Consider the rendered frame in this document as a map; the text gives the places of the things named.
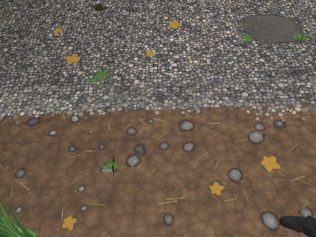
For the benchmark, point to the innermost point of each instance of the robot right hand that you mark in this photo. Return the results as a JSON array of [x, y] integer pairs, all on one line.
[[300, 224]]

